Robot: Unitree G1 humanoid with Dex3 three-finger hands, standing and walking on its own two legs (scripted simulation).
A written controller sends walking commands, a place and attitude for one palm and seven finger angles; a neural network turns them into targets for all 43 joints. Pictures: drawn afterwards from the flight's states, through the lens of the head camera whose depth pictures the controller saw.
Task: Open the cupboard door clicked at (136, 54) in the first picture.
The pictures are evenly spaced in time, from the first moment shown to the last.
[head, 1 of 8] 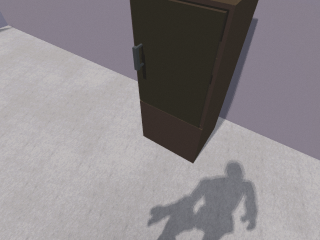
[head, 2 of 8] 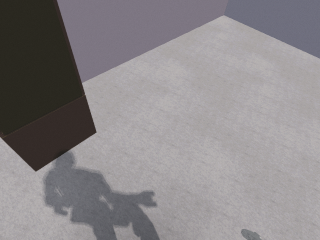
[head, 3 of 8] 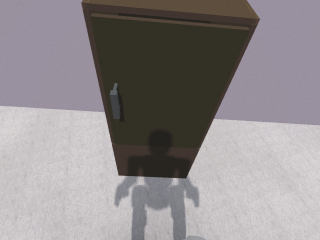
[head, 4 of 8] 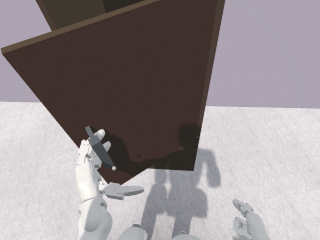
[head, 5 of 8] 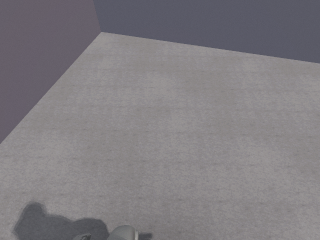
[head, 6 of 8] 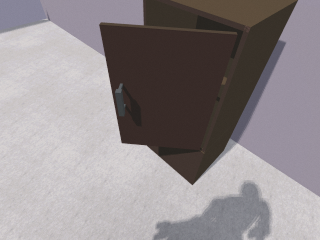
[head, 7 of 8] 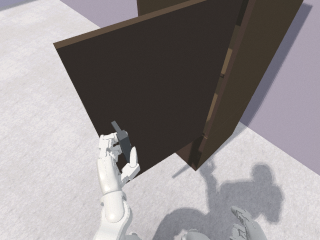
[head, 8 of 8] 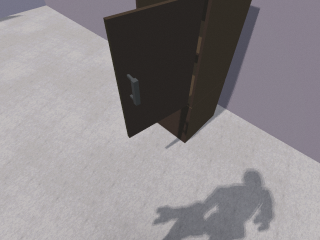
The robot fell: no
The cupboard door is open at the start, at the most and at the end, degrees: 0 82 80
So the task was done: yes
